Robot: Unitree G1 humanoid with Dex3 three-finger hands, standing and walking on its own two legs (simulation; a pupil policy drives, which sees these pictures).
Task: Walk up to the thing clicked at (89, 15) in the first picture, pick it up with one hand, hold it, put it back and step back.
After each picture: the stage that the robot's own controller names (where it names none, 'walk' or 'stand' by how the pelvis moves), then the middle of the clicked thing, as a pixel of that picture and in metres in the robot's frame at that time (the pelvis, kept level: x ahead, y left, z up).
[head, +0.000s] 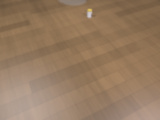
stand; (89, 13) +2.16 -0.12 -0.72
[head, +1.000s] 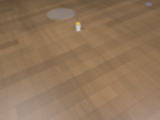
walk; (78, 26) +2.03 +0.21 -0.70
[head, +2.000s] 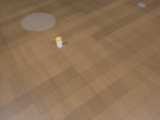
walk; (59, 42) +1.44 +0.36 -0.72
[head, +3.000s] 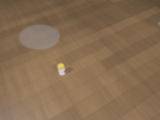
walk; (61, 69) +0.96 +0.28 -0.72
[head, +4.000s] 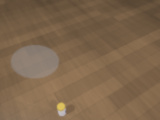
walk; (61, 109) +0.57 +0.20 -0.70
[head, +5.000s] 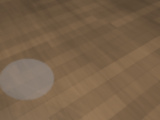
stand; out of the picture +0.33 +0.18 -0.70
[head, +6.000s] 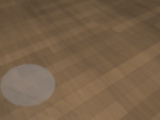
stand; out of the picture +0.30 +0.17 -0.72
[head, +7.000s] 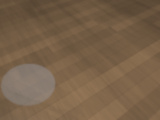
stand; out of the picture +0.31 +0.17 -0.73
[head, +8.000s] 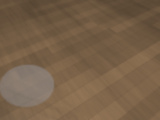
stand; out of the picture +0.30 +0.18 -0.73
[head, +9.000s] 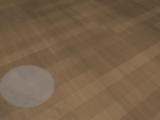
stand; out of the picture +0.30 +0.18 -0.73
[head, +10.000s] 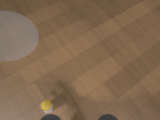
go down; (47, 106) +0.34 +0.18 -0.55
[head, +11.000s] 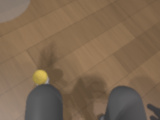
go down; (41, 79) +0.38 +0.20 -0.32
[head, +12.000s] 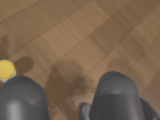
close in; (6, 72) +0.37 +0.23 -0.24
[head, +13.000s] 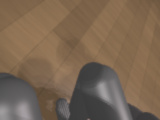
close; out of the picture +0.37 +0.25 -0.22
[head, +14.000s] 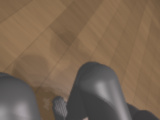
close; out of the picture +0.36 +0.25 -0.22
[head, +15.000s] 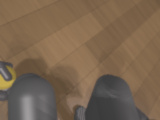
lift; (1, 80) +0.31 +0.25 -0.15
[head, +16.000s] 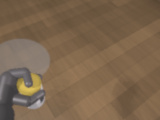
lift; (32, 91) +0.31 +0.18 +0.02
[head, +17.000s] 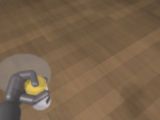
hold; (38, 93) +0.32 +0.16 +0.00
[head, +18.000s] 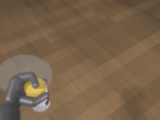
hold; (38, 95) +0.32 +0.17 +0.00
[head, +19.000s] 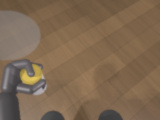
crouch; (34, 80) +0.36 +0.17 -0.06
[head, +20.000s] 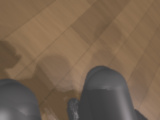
lower; out of the picture +0.38 +0.24 -0.21
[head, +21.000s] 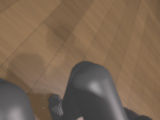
lower; out of the picture +0.40 +0.27 -0.22
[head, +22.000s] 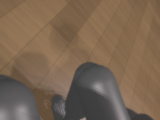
lower; out of the picture +0.39 +0.27 -0.23
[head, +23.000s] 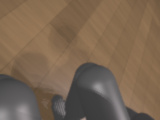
lower; out of the picture +0.39 +0.27 -0.23
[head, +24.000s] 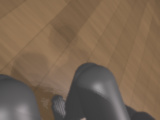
lower; out of the picture +0.38 +0.27 -0.23
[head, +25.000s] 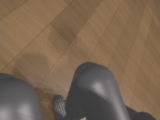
withdraw; out of the picture +0.37 +0.24 -0.23
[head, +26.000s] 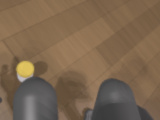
stand; (25, 72) +0.39 +0.21 -0.28
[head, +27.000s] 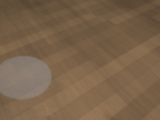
stand; out of the picture +0.32 +0.15 -0.65
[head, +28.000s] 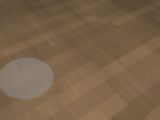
stand; out of the picture +0.34 +0.17 -0.66
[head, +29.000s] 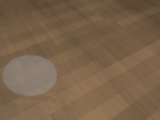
stand; out of the picture +0.35 +0.16 -0.68
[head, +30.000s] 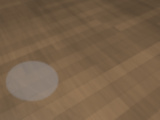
stand; out of the picture +0.35 +0.16 -0.72
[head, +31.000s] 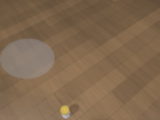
walk; (65, 112) +0.42 +0.14 -0.70
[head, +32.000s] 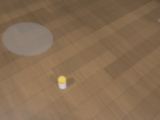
walk; (62, 82) +0.68 +0.15 -0.69
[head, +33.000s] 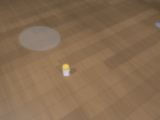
stand; (66, 70) +0.97 +0.21 -0.70
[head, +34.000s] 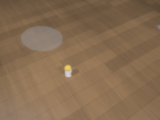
stand; (68, 71) +0.96 +0.16 -0.72
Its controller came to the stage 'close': yes
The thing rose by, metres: 0.72
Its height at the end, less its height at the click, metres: +0.00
